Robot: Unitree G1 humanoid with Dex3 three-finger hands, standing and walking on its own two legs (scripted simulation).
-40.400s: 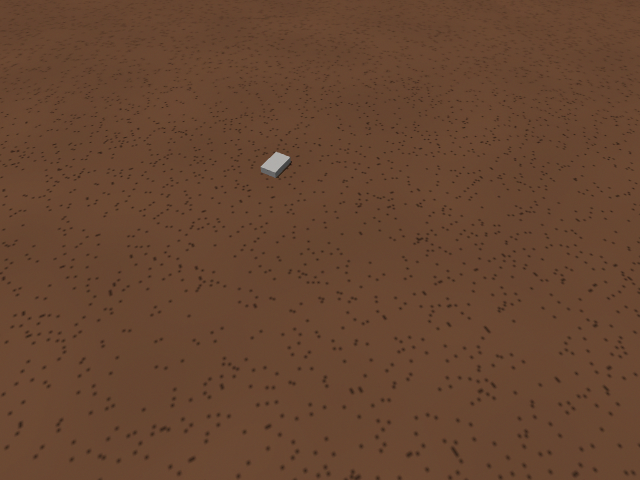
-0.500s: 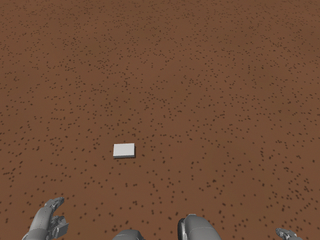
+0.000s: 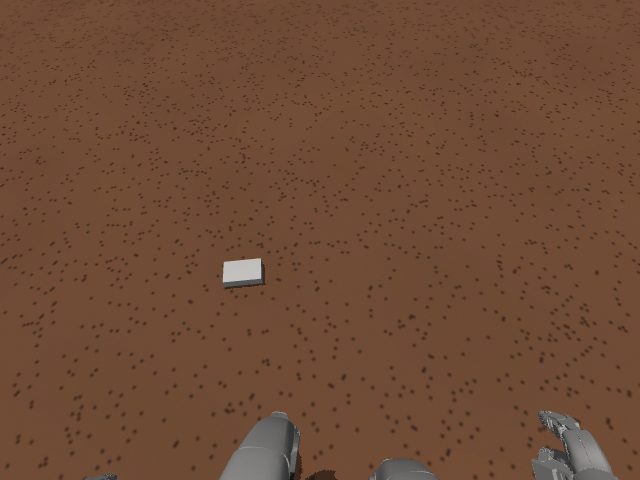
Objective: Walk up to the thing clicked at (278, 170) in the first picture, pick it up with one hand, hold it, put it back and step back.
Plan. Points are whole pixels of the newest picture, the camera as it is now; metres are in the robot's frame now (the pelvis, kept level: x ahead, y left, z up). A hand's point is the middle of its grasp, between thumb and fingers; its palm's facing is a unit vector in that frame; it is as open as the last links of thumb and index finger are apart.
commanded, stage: step back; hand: left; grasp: from above
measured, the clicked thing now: (243, 272) +0.77 +0.34 -0.74
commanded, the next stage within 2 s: stand in 1.78 s
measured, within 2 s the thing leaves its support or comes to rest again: neither
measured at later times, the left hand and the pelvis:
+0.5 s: hand out of the picture -0.09 +0.26 -0.14, palm faces +0.08 -0.93 -0.35, open 7.4 cm; pelvis -0.17 -0.02 +0.01, yaw +4 degrees
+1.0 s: hand out of the picture -0.26 +0.25 -0.13, palm faces +0.13 -0.89 -0.43, open 7.4 cm; pelvis -0.29 -0.04 +0.01, yaw +7 degrees
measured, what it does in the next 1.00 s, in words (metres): walks backwards: left foot, then right foot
